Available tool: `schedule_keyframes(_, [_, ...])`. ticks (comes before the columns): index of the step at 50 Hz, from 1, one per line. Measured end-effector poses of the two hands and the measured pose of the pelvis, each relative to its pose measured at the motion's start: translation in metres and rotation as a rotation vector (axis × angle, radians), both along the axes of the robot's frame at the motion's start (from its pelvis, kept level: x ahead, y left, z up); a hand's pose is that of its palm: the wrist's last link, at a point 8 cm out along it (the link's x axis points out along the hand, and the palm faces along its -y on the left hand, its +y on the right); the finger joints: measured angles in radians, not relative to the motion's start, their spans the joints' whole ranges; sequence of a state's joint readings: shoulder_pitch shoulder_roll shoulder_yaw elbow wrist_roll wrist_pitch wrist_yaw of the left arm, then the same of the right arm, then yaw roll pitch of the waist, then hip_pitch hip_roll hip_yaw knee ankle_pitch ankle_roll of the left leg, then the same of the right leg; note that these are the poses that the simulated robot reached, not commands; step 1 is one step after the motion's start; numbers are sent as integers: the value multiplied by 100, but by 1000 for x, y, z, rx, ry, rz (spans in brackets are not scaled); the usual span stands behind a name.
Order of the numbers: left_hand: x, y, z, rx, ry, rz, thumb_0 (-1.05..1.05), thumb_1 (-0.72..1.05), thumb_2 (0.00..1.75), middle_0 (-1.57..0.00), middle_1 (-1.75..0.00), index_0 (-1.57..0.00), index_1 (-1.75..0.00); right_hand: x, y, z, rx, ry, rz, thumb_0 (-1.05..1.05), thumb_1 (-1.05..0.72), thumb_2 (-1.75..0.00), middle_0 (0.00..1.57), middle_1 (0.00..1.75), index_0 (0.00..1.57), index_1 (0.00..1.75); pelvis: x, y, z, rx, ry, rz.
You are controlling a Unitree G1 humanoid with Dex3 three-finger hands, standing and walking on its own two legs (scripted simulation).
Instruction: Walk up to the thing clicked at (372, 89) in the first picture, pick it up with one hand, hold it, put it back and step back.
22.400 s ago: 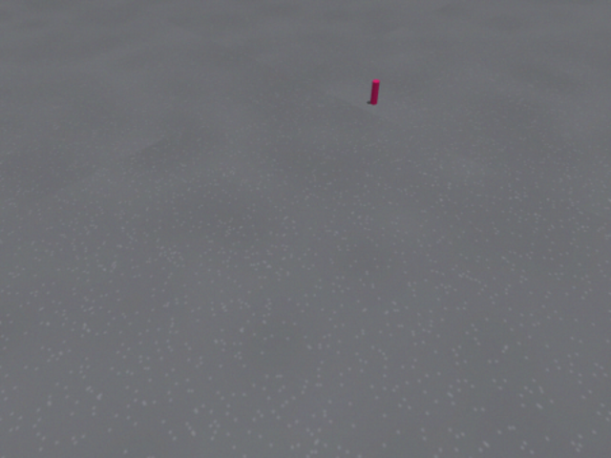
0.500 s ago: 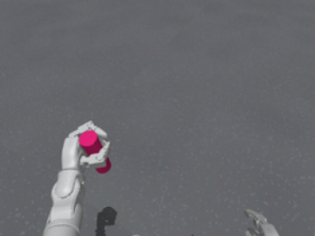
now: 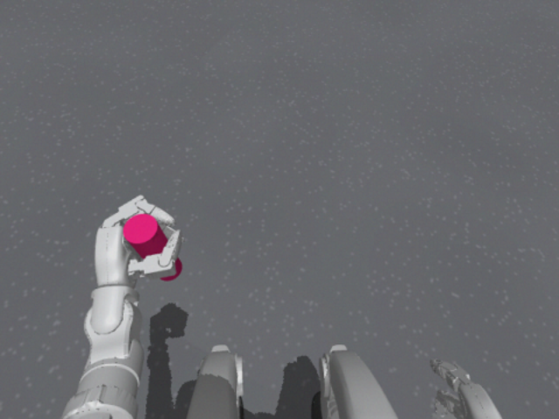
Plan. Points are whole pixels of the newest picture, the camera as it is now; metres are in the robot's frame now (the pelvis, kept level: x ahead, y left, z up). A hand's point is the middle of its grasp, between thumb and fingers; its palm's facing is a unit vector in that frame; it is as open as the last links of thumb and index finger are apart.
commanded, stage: crouch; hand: left
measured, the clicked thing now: (156, 251) +0.37 +0.19 -0.03
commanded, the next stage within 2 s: lower in 1.36 s
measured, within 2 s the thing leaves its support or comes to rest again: neither
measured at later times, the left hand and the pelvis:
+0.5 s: hand (184, 275) +0.40 +0.20 -0.24, palm faces +0.12 -0.99 +0.00, open 5.6 cm; pelvis -0.05 +0.00 -0.21, yaw -3 degrees
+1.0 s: hand (191, 282) +0.42 +0.20 -0.36, palm faces +0.12 -0.99 +0.00, open 5.6 cm; pelvis -0.06 +0.00 -0.30, yaw -7 degrees
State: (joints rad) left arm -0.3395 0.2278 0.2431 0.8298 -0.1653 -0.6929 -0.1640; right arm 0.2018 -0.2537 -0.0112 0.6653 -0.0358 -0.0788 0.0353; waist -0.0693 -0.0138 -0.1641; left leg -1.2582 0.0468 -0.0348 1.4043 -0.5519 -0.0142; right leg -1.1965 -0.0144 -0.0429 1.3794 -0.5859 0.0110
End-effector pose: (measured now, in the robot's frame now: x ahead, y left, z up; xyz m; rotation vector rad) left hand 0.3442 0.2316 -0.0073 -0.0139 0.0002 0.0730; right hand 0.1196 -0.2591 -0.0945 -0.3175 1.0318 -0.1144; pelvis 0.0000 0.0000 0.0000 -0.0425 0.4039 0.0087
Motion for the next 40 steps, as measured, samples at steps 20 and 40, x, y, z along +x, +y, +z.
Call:
schedule_keyframes(20, [21,16,-189,26,2,47,0,10,119,-101,-118,-99,-118,-41,1,-187,14,167,52,1,-89,-90,21,30,21,30,-42,-5,-167,-16,163,-34])
schedule_keyframes(40, [45,19,-310,27,6,50,0,10,120,-101,-118,-99,-118,-105,-13,-287,-47,316,28,1,-89,-90,21,30,21,30,-58,-4,-279,-42,101,-69])
